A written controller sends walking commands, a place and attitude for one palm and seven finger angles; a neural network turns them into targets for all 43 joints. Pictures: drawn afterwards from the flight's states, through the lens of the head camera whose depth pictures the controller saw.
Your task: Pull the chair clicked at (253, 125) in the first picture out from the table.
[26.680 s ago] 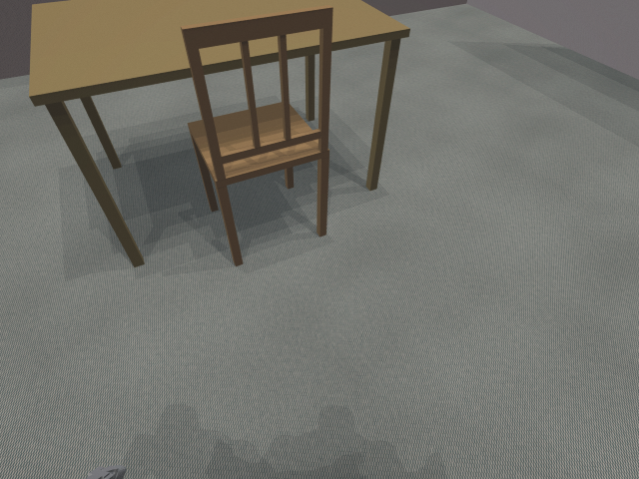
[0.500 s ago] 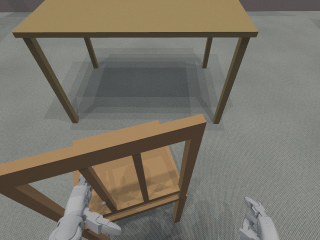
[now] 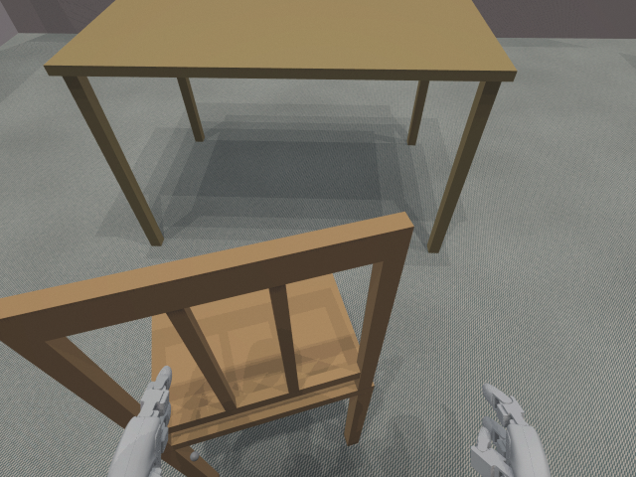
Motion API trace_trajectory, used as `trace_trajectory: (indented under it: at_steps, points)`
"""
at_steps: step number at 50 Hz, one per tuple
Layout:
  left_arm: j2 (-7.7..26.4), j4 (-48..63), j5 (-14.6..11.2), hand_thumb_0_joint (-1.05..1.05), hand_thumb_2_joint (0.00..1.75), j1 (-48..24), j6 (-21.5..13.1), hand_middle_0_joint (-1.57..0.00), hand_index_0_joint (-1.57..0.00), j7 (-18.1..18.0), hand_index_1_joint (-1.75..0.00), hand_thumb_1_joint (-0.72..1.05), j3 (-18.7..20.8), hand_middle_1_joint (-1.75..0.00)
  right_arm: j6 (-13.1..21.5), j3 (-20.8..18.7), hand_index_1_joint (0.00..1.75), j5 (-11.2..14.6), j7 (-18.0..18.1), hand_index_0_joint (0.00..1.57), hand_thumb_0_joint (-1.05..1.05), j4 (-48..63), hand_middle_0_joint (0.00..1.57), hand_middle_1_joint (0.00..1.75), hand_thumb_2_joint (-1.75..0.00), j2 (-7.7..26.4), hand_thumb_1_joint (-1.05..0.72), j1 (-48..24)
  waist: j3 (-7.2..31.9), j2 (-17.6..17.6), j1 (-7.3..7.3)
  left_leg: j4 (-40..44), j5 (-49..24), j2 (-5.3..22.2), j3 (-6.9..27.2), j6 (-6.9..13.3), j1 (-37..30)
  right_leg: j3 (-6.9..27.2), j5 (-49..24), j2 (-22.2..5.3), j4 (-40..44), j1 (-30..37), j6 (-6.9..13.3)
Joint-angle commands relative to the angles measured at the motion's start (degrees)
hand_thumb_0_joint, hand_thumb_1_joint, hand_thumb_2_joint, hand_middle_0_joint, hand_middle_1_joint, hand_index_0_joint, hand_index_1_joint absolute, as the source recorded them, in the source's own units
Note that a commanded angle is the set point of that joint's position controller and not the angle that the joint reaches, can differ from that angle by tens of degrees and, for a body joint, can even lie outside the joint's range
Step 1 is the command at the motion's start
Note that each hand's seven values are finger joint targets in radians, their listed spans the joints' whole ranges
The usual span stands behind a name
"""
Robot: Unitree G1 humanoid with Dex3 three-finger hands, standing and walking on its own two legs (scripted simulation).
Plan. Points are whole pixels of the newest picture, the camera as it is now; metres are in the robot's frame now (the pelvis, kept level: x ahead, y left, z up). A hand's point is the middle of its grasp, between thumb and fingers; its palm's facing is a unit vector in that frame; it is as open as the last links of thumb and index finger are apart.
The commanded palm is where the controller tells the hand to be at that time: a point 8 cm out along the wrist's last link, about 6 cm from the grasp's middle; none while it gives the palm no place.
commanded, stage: draw the fingers out of the gap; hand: left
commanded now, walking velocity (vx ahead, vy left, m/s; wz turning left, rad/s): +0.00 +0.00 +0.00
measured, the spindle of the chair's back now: (208, 365) +0.28 +0.16 -0.03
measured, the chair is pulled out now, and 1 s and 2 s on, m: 0.60 0.60 0.59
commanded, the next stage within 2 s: draw the hand back to the body in 0.24 s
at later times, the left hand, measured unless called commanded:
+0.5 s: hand out of the picture +0.13 +0.15 +0.01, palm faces +0.08 -0.99 -0.06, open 17.5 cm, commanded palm +0.09 +0.22 +0.03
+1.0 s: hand (120, 433) +0.16 +0.19 +0.09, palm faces +0.09 -0.95 -0.30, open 16.6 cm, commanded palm +0.12 +0.26 +0.13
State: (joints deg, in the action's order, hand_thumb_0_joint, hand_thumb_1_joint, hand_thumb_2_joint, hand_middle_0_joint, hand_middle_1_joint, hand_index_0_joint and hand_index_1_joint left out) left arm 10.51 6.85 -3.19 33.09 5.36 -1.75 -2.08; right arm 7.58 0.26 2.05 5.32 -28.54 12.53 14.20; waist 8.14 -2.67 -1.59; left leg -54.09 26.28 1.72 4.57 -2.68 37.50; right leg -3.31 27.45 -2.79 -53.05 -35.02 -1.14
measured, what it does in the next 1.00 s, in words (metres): stands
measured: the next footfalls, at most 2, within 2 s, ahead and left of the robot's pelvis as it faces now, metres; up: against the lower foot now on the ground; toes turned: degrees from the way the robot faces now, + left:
none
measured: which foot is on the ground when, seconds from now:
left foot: down 0.00-1.00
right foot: down 0.00-1.00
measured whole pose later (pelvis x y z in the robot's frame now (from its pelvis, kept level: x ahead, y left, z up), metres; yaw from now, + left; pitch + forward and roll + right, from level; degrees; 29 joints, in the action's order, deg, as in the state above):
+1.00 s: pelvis +0.01 +0.00 +0.01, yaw -1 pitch +4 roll -2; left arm 18.5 24.6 -5.6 42.4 -2.7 -0.3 5.9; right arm 8.2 0.4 3.5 8.3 -30.9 10.7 12.7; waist 5.8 -3.2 0.9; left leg -49.6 25.9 3.1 3.8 -2.8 27.4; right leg -2.8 25.7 -1.4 -46.9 -24.7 -1.2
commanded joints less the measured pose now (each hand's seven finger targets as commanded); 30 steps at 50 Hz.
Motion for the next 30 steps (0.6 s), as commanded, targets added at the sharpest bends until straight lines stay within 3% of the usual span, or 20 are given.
trace_trajectory:
  at_steps: [1, 6, 8, 10, 16, 18, 19, 20, 23, 28, 30]
  points:
    - [5.5, 13.0, 0.2, 0.00, 0.20, 1.7, -2.7, 0.00, 0.00, -0.5, 0.00, -0.55, 3.3, 0.00, 3.5, -2.9, 0.30, -0.1, 1.0, 0.20, 0.00, 9.7, 0.20, 0.30, -0.90, 6.2, -0.90, -5.5, 4.0, 1.6, -0.47, 7.4, -9.8, -2.2, -2.5, 4.1, -3.5, -1.9, -8.3, 1.8, 9.4, 2.0, 1.4]
    - [5.1, 14.5, 0.2, 0.00, 0.20, 7.8, -2.7, 0.00, 0.00, 0.1, 0.00, -0.55, 3.3, 0.00, 3.2, -3.3, 0.30, 0.1, 1.2, 0.20, 0.00, 10.1, 0.20, 0.30, -0.90, 5.5, -0.90, -6.0, 4.4, 2.5, 0.14, 6.4, -10.4, -2.2, -2.8, 4.3, -2.6, -1.7, -9.1, 1.9, 8.8, 2.0, 1.4]
    - [5.1, 15.7, 0.0, 0.00, 0.20, 8.1, -3.0, 0.00, 0.00, 0.3, 0.00, -0.55, 3.3, 0.00, 3.2, -3.3, 0.30, 0.0, 1.2, 0.20, 0.00, 10.1, 0.20, 0.30, -0.90, 5.4, -0.90, -5.8, 4.3, 1.1, -0.01, 5.9, -10.2, -2.5, -2.8, 4.2, -2.2, -1.5, -9.1, 1.8, 8.5, 1.7, 1.4]
    - [4.3, 16.6, 0.2, 0.00, 0.20, 9.3, -3.3, 0.00, 0.00, 0.6, 0.00, -0.55, 2.2, 0.00, 3.2, -3.3, 0.30, 0.1, 1.3, 0.20, 0.00, 10.4, 0.20, 0.30, -0.90, 5.3, -0.90, -5.7, 3.9, 2.0, -0.36, 5.7, -10.1, -2.4, -2.7, 4.3, -2.1, -1.8, -8.8, 2.0, 8.2, 0.6, 1.3]
    - [4.5, 18.9, 0.3, 0.00, 0.20, 17.0, -4.5, 0.00, 0.00, 1.4, 0.00, -0.55, 2.5, 0.00, 3.3, -4.3, 0.30, 0.4, 1.5, 0.20, 0.00, 10.2, 0.20, 0.30, -0.90, 4.5, -0.90, -6.4, 4.8, 1.3, 0.63, 4.5, -11.6, -2.5, -2.8, 4.4, -1.2, -1.8, -10.7, 2.0, 6.9, 0.9, 1.7]
    - [3.9, 19.4, 0.4, 0.00, 0.20, 18.0, -5.1, 0.00, 0.00, 1.6, 0.00, -0.55, 1.6, 0.00, 3.2, -4.4, 0.30, 0.5, 1.4, 0.20, 0.00, 10.4, 0.20, 0.30, -0.90, 4.4, -0.90, -6.2, 4.2, 1.9, 0.17, 4.1, -10.9, -2.6, -2.8, 4.5, -0.8, -1.9, -10.2, 2.1, 6.7, -0.3, 1.4]
    - [1.0, 25.9, -5.3, 0.00, 0.20, 12.2, -11.6, 0.00, 0.00, 3.3, 0.00, -0.55, 2.3, 0.00, 4.7, -4.1, 0.30, 0.4, 1.5, 0.20, 0.00, 9.7, 0.20, 0.30, -0.90, 4.2, -0.90, -5.4, 3.4, 4.0, -0.72, 2.1, -11.5, -3.0, -2.7, 4.2, 0.8, -2.8, -10.7, 2.7, 5.9, -2.2, 1.5]
    - [4.6, 23.2, -5.2, 0.00, 0.20, 13.7, -14.8, 0.00, 0.00, 4.1, 0.00, -0.55, 5.3, 0.00, 5.3, -4.7, 0.30, 0.4, 1.6, 0.20, 0.00, 8.0, 0.20, 0.30, -0.90, 4.5, -0.90, -5.4, 4.7, 3.5, 0.35, 1.4, -11.0, -2.7, -2.9, 4.1, 1.0, -2.3, -9.7, 2.9, 5.1, -2.4, 1.7]
    - [5.6, 25.7, -6.7, 0.00, 0.20, 12.6, -21.3, 0.00, 0.00, 6.0, 0.00, -0.55, 6.9, 0.00, 6.7, -4.6, 0.30, 0.7, 1.1, 0.20, 0.00, 7.2, 0.20, 0.30, -0.90, 4.1, -0.90, -5.3, 5.8, -1.2, 0.80, 1.0, -10.7, -2.8, -2.9, 3.8, 1.0, -2.1, -8.1, 3.0, 3.5, -3.3, 2.1]
    - [5.8, 21.3, -9.3, 0.00, 0.20, 11.3, -30.9, 0.00, 0.00, 11.4, 0.00, -0.55, 9.1, 0.00, 7.2, -5.2, 0.30, 1.4, -0.5, 0.20, 0.00, 5.4, 0.20, 0.30, -0.90, 3.9, -0.90, -7.5, 5.2, 1.3, 0.76, -1.7, -9.3, -2.2, -2.4, 3.4, 4.6, -1.3, -6.8, 3.1, 1.5, -5.1, 1.9]
    - [6.9, 19.5, -11.0, 0.00, 0.20, 13.2, -31.7, 0.00, 0.00, 14.5, 0.00, -0.55, 11.0, 0.00, 7.2, -5.3, 0.30, 1.9, -1.0, 0.20, 0.00, 6.5, 0.20, 0.30, -0.90, 4.2, -0.90, -8.5, 7.2, 1.5, 1.38, -1.5, -8.7, -2.1, -2.5, 3.4, 3.9, -0.2, -6.7, 2.7, 2.2, -2.9, 1.7]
